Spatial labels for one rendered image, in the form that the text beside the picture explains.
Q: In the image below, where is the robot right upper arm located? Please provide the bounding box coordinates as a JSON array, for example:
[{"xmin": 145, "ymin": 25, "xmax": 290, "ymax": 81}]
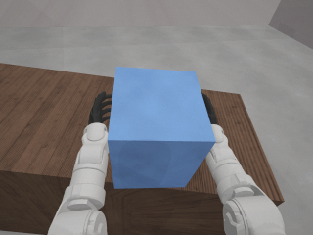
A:
[{"xmin": 222, "ymin": 195, "xmax": 286, "ymax": 235}]

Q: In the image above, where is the pedestal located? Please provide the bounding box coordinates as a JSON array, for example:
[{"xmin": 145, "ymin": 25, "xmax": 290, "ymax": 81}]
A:
[{"xmin": 0, "ymin": 63, "xmax": 285, "ymax": 235}]

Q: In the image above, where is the robot left forearm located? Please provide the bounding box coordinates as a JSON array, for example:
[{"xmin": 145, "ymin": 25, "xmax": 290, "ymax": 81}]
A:
[{"xmin": 47, "ymin": 122, "xmax": 109, "ymax": 235}]

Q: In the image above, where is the robot left hand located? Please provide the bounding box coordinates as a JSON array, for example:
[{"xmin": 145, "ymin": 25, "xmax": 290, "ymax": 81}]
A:
[{"xmin": 88, "ymin": 91, "xmax": 112, "ymax": 125}]

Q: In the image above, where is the robot left upper arm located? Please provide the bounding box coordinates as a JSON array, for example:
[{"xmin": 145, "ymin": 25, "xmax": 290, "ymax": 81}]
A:
[{"xmin": 48, "ymin": 209, "xmax": 108, "ymax": 235}]

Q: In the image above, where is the carton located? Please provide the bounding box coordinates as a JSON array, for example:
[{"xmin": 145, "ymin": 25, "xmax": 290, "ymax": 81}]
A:
[{"xmin": 107, "ymin": 67, "xmax": 216, "ymax": 189}]

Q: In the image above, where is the robot right hand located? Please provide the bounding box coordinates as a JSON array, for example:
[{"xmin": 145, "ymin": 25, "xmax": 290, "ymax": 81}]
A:
[{"xmin": 201, "ymin": 93, "xmax": 218, "ymax": 125}]

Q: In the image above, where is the robot right forearm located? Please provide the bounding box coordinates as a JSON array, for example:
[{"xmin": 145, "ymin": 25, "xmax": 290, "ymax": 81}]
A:
[{"xmin": 205, "ymin": 124, "xmax": 285, "ymax": 231}]

